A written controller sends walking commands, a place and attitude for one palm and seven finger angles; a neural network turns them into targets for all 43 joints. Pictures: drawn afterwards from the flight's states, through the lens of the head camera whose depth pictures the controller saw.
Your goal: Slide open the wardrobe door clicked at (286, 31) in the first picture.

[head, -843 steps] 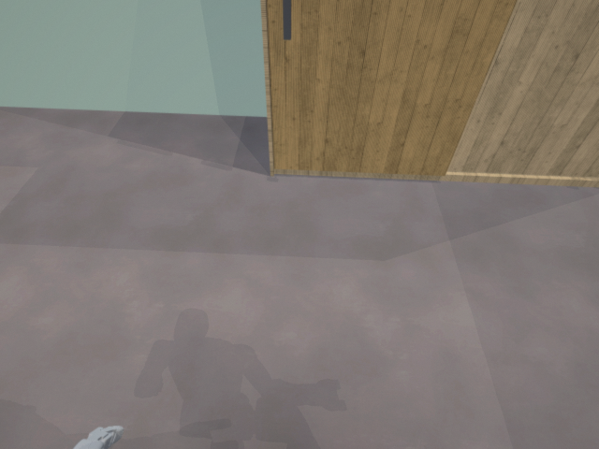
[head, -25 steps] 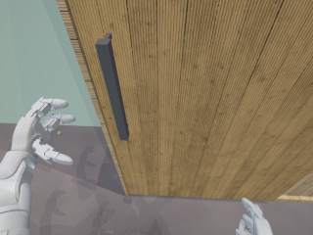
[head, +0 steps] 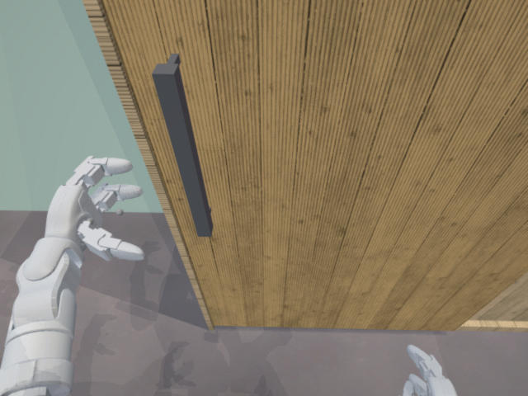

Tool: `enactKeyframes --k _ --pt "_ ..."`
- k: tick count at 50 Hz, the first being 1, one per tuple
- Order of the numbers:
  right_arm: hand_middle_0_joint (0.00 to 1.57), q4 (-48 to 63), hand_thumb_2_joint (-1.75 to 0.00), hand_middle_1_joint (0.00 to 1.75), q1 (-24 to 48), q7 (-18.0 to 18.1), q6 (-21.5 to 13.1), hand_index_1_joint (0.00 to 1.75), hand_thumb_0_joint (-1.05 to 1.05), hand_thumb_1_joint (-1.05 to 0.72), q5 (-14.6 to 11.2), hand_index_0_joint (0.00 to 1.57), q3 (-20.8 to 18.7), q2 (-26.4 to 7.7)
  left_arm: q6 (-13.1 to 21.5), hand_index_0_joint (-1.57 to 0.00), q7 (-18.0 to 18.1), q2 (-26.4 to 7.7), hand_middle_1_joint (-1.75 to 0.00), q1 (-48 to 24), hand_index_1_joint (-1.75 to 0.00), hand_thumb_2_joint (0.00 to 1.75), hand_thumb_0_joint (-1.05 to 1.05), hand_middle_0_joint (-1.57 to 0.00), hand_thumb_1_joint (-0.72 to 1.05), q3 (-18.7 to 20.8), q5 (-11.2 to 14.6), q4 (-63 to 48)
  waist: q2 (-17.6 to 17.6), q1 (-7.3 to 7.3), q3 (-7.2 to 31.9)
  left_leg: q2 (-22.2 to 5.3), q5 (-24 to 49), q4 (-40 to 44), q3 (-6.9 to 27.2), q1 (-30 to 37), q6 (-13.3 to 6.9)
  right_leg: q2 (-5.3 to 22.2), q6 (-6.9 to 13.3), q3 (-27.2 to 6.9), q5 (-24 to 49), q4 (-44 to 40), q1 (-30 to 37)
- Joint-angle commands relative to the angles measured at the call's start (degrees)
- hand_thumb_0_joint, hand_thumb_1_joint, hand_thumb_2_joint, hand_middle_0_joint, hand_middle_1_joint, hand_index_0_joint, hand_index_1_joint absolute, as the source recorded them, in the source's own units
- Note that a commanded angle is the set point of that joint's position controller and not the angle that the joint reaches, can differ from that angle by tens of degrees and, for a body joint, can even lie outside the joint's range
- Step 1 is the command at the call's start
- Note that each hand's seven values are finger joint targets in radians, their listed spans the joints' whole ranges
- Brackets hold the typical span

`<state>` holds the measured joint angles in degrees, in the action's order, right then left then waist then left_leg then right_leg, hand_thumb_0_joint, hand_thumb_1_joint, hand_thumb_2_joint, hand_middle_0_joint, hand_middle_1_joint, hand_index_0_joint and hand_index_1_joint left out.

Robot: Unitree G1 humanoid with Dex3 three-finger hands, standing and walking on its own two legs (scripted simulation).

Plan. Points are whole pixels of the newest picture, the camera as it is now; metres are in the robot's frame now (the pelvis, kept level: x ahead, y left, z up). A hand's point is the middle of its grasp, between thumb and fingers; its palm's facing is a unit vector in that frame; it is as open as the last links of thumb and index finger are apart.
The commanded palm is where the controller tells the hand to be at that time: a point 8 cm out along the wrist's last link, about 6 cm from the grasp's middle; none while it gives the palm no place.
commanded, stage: move the hooked fingers beside the handle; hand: left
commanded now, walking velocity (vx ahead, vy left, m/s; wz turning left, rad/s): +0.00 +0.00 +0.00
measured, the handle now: (192, 160) +0.45 +0.15 +0.12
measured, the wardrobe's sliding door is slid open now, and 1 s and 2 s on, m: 0.00 0.00 0.00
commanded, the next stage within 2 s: feel for the door with the fingertips in 1.78 s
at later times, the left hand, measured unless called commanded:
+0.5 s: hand (139, 192) +0.37 +0.21 +0.12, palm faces +0.04 -1.00 -0.02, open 14.0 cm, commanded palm +0.35 +0.26 +0.12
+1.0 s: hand (147, 192) +0.38 +0.21 +0.11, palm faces +0.05 -1.00 -0.02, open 14.0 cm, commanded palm +0.35 +0.25 +0.12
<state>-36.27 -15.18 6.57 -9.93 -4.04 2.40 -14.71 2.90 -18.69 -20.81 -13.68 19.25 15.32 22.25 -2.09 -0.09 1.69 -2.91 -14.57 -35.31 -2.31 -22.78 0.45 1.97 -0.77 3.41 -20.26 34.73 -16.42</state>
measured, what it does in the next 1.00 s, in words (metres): stands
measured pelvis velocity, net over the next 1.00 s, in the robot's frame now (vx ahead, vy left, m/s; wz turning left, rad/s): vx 0.01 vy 0.00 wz -0.02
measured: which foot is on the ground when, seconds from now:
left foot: down 0.00-1.00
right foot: down 0.00-1.00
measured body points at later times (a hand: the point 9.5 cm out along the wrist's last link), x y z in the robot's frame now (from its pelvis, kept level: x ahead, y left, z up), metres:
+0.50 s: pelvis +0.00 +0.00 +0.00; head +0.02 -0.01 +0.45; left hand +0.37 +0.27 +0.13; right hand +0.12 -0.26 -0.10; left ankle +0.04 +0.13 -0.73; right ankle -0.02 -0.13 -0.73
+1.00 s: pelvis +0.01 +0.00 +0.00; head +0.02 -0.01 +0.45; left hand +0.38 +0.26 +0.12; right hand +0.12 -0.25 -0.11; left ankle +0.04 +0.13 -0.73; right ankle -0.02 -0.13 -0.73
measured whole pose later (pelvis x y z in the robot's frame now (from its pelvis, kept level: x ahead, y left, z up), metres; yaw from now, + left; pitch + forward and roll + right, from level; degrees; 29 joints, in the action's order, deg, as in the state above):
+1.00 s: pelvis +0.01 +0.00 +0.00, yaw -1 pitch +4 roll -1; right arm -36.2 -17.4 4.3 -3.5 -3.8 1.2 -14.7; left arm 7.2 -13.8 -19.5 -21.8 17.5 12.8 32.6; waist -2.0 -1.6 3.0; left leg -3.5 -15.9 -37.3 -3.1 -25.6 0.3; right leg 1.5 -0.9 2.3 -21.0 36.3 -19.6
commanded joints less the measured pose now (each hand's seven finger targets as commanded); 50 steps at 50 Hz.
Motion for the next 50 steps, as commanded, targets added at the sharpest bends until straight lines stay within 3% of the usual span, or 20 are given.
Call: enactKeyframes --k 1,3,6,7,10,12,19,25,28,31,32,34,36,37,39,42,44,46,47,50 --pt "0.2 8.07 -0.9 0.3 3.69 0.27 -2.79 0.3 0.0 -0.9 0.29 0.2 -3.24 -7.37 5.01 -0.3 1.17 -12.58 -1.2 -19.55 -1.2 0.3 0.0 -0.3 -0.5 3.08 1.03 -14.09 -2.55 -0.21 14.78 2.1 8.76 4.08 2.06 14.21 -1.89 -2.76 1.17 0.19 14.1 -4.92 -3.55" --pt "0.2 7.39 -0.9 0.3 3.04 0.22 -2.43 0.3 0.0 -0.9 0.34 0.2 -3.4 -7.72 5.17 -0.3 1.6 -13.53 -1.2 -20.44 -1.2 0.3 0.0 -0.3 -0.5 3.92 1.04 -12.06 -0.36 -0.53 13.96 1.94 8.69 3.87 2.1 13.15 -2.05 -2.82 1.08 0.09 14.57 -5.15 -3.4" --pt "0.2 7.2 -0.9 0.3 3.21 0.08 -1.91 0.3 0.0 -0.9 0.2 0.2 -3.36 -7.69 4.77 -0.3 1.8 -12.24 -1.2 -21.25 -1.2 0.3 0.0 -0.3 -0.5 2.49 0.67 -9.85 -1.52 -0.66 12.42 2.08 7.45 4.06 1.9 12.64 -1.92 -2.75 1.12 -0.02 13.6 -5.22 -4.67" --pt "0.2 7.19 -0.9 0.3 2.76 -0.09 -1.68 0.3 0.0 -0.9 0.27 0.2 -3.38 -7.88 4.73 -0.3 1.91 -12.3 -1.2 -20.57 -1.2 0.3 0.0 -0.3 -0.5 2.42 0.5 -9.63 0.56 -0.47 12.86 1.96 8.05 3.94 1.98 12.23 -2.12 -2.82 1.11 0.14 14.09 -5.2 -3.87" --pt "0.2 7.47 -0.9 0.3 2.88 -0.15 -0.84 0.3 0.0 -0.9 0.18 0.2 -3.47 -7.8 4.05 -0.3 2.15 -11.96 -1.2 -21.84 -1.2 0.3 0.0 -0.3 -0.5 2.14 0.18 -8.12 0.63 -0.63 13.24 2.21 8.48 3.71 1.53 11.76 -2.06 -2.63 0.94 -0.12 15.31 -4.84 -3.91" --pt "0.2 7.22 -0.9 0.3 2.55 -0.24 -0.41 0.3 0.0 -0.9 0.31 0.2 -3.43 -8.06 4.42 -0.3 2.48 -13.98 -1.2 -22.06 -1.2 0.3 0.0 -0.3 -0.5 3.8 0.12 -7.02 1.62 -0.35 12.95 2.14 8.09 3.47 1.49 10.83 -2.22 -2.68 0.94 -0.33 14.78 -5.08 -3.49" --pt "0.2 6.38 -0.9 0.3 1.73 -0.13 0.33 0.3 0.0 -0.9 0.37 0.2 -3.57 -7.76 7.58 -0.3 2.55 -13.29 -1.2 -30.31 -1.2 0.3 0.0 -0.3 -0.5 1.7 -0.47 -6.77 -1.9 -2.07 15.44 2.29 8.37 2.59 1.4 12.66 -2.28 -2.86 1.04 -0.94 15.11 -4.59 -4.52" --pt "0.2 6.14 -0.9 0.3 0.91 -0.54 1.2 0.3 0.0 -0.9 0.25 0.2 -3.85 -8.1 6.74 -0.3 1.89 -11.78 -1.2 -28.72 -1.2 0.3 0.0 -0.3 -0.5 0.81 -0.22 -0.93 -0.55 -1.51 15.06 2.48 8.38 2.2 1.3 10.97 -2.23 -2.77 1.05 -0.79 16.04 -4.2 -4.8" --pt "0.2 6.16 -0.9 0.3 0.25 -0.7 1.93 0.3 0.0 -0.9 0.38 0.2 -4.14 -8.53 6.66 -0.3 2.55 -14.79 -1.2 -28.62 -1.2 0.3 0.0 -0.3 -0.5 3.71 -0.4 0.7 2.29 -1.21 15.89 2.41 9.44 1.77 1.08 9.52 -2.45 -2.69 0.8 -0.98 17.76 -3.8 -3.61" --pt "0.2 6.66 -0.9 0.3 0.3 -1.01 2.31 0.3 0.0 -0.9 0.37 0.2 -4.1 -8.07 7.83 -0.3 3.23 -13.46 -1.2 -31.39 -1.2 0.3 0.0 -0.3 -0.5 2.19 -0.91 -1.28 -0.93 -1.4 16.49 2.42 9.41 1.73 1.07 10.36 -2.22 -2.86 1.01 -0.94 16.99 -3.44 -4.45" --pt "0.2 6.44 -0.9 0.3 -0.18 -1.04 2.46 0.3 0.0 -0.9 0.53 0.2 -4.16 -8.33 8.28 -0.3 3.69 -14.61 -1.2 -31.9 -1.2 0.3 0.0 -0.3 -0.5 3.04 -1.11 -0.69 1.3 -1.76 16.09 2.21 9.62 1.39 1.18 10.0 -2.54 -3.03 0.94 -0.9 17.04 -3.45 -4.35" --pt "0.2 6.27 -0.9 0.3 -0.39 -1.12 2.63 0.3 0.0 -0.9 0.51 0.2 -4.27 -8.16 9.48 -0.3 4.12 -13.89 -1.2 -34.23 -1.2 0.3 0.0 -0.3 -0.5 2.16 -1.41 -1.87 -0.13 -2.12 16.74 2.25 9.79 1.45 1.29 10.77 -2.4 -3.15 1.02 -0.98 17.11 -3.24 -4.74" --pt "0.2 6.44 -0.9 0.3 -0.47 -1.33 2.48 0.3 0.0 -0.9 0.59 0.2 -4.41 -7.9 10.22 -0.3 4.19 -12.03 -1.2 -33.12 -1.2 0.3 0.0 -0.3 -0.5 0.94 -1.36 -3.13 -2.3 -1.67 18.45 2.19 10.84 1.3 1.42 12.5 -2.17 -3.29 1.3 -0.78 17.5 -2.8 -4.84" --pt "0.2 6.55 -0.9 0.3 -0.78 -1.42 2.6 0.3 0.0 -0.9 0.78 0.2 -4.51 -8.2 10.3 -0.3 4.34 -13.19 -1.2 -30.84 -1.2 0.3 0.0 -0.3 -0.5 2.0 -1.52 -3.02 -0.97 -1.19 19.77 2.08 12.07 0.94 1.35 12.49 -2.4 -3.37 1.32 -0.77 18.67 -2.68 -3.5" --pt "0.2 6.79 -0.9 0.3 -0.44 -1.68 2.75 0.3 0.0 -0.9 0.59 0.2 -4.44 -7.97 9.89 -0.3 4.25 -12.27 -1.2 -28.78 -1.2 0.3 0.0 -0.3 -0.5 1.59 -1.33 -2.93 -1.3 -0.94 19.35 2.17 12.59 1.32 1.23 12.17 -2.26 -3.31 1.29 -0.67 19.88 -2.54 -3.05" --pt "0.2 6.42 -0.9 0.3 -0.33 -1.47 3.6 0.3 0.0 -0.9 0.32 0.2 -4.35 -8.43 8.07 -0.3 4.34 -13.93 -1.2 -27.03 -1.2 0.3 0.0 -0.3 -0.5 3.23 -1.28 1.39 1.74 -1.19 14.59 2.07 9.11 1.85 0.93 8.7 -2.38 -3.33 1.01 -0.59 17.0 -3.43 -4.2" --pt "0.2 6.93 -0.9 0.3 0.19 -1.51 3.66 0.3 0.0 -0.9 0.16 0.2 -4.28 -8.1 7.42 -0.3 4.27 -11.82 -1.2 -28.9 -1.2 0.3 0.0 -0.3 -0.5 1.4 -1.17 0.5 0.53 -1.4 13.49 2.19 8.09 2.28 0.97 8.73 -2.29 -3.27 1.03 -0.62 15.94 -3.59 -5.38" --pt "0.2 7.3 -0.9 0.3 0.22 -1.55 3.67 0.3 0.0 -0.9 0.28 0.2 -4.39 -8.05 7.49 -0.3 4.42 -11.43 -1.2 -28.8 -1.2 0.3 0.0 -0.3 -0.5 1.22 -1.12 -1.2 0.1 -1.28 15.06 2.13 9.05 2.09 1.08 9.97 -2.29 -3.32 1.14 -0.56 16.5 -3.41 -5.18" --pt "0.2 7.31 -0.9 0.3 -0.04 -1.5 3.77 0.3 0.0 -0.9 0.47 0.2 -4.43 -8.34 8.05 -0.3 4.72 -13.46 -1.2 -28.74 -1.2 0.3 0.0 -0.3 -0.5 2.65 -1.41 -2.36 0.77 -1.05 16.02 2.0 10.25 1.75 1.24 10.15 -2.43 -3.41 1.25 -0.55 17.22 -3.2 -4.08" --pt "0.2 7.87 -0.9 0.3 0.64 -1.79 3.24 0.3 0.0 -0.9 0.53 0.2 -4.27 -7.49 9.81 -0.3 4.94 -9.53 -1.2 -30.02 -1.2 0.3 0.0 -0.3 -0.5 -0.92 -1.32 -7.95 -2.47 -1.39 19.15 2.07 12.35 1.47 1.37 13.36 -2.22 -3.51 1.38 -0.48 18.82 -2.54 -4.08"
